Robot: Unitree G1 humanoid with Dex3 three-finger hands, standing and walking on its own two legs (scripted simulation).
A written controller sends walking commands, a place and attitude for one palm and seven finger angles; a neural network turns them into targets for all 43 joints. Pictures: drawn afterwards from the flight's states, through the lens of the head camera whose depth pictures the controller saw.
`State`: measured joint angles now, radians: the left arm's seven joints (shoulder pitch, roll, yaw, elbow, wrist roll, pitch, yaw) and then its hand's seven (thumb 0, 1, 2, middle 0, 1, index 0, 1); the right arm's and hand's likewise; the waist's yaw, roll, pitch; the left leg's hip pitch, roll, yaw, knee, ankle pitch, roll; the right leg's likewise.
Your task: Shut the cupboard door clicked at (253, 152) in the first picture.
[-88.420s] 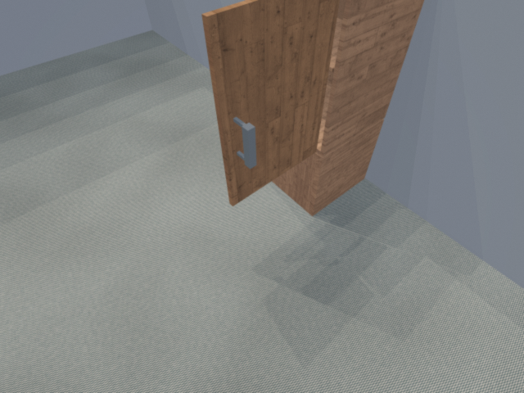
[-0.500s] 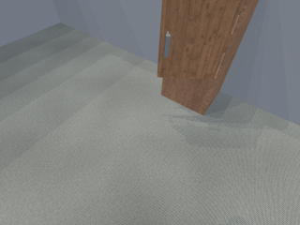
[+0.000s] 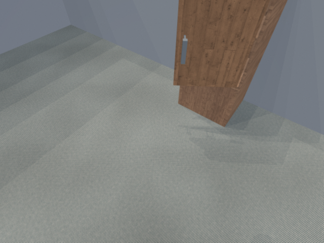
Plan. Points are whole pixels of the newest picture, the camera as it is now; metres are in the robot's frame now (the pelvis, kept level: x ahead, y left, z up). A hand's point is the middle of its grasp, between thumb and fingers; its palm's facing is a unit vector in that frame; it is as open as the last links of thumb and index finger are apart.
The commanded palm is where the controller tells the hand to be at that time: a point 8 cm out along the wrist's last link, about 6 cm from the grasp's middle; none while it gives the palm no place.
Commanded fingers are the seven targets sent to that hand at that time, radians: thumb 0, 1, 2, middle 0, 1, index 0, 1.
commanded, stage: walk to a spot facing it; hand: left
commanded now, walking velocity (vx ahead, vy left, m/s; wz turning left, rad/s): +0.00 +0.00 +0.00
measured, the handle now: (183, 49) +1.04 -0.05 -0.08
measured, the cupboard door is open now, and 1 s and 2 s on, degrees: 34 34 34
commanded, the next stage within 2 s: none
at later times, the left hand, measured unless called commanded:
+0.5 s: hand out of the picture +0.06 +0.18 -0.18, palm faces -0.12 -0.96 -0.26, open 7.3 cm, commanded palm none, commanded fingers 0.00 0.90 0.90 -0.20 -0.30 -0.20 -0.30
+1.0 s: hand out of the picture +0.06 +0.13 -0.16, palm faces -0.25 -0.94 -0.21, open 7.3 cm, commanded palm none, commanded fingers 0.00 0.90 0.90 -0.20 -0.30 -0.20 -0.30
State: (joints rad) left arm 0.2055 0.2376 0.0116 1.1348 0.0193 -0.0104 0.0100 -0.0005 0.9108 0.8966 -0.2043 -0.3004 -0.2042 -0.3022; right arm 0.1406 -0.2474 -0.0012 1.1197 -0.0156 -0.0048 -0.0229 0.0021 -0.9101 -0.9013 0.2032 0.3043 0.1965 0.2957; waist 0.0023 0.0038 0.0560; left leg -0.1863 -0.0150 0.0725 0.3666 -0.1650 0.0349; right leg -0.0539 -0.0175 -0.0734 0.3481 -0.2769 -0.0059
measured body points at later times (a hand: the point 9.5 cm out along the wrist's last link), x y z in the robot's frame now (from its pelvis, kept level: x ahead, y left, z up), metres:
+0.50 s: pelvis -0.01 -0.02 -0.02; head +0.04 -0.04 +0.43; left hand +0.06 +0.23 -0.16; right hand +0.01 -0.27 -0.18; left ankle +0.02 +0.09 -0.75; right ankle -0.05 -0.10 -0.74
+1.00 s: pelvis +0.05 -0.05 +0.00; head +0.08 -0.07 +0.45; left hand +0.08 +0.18 -0.14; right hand +0.08 -0.33 -0.14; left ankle +0.14 +0.08 -0.67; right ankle -0.05 -0.10 -0.75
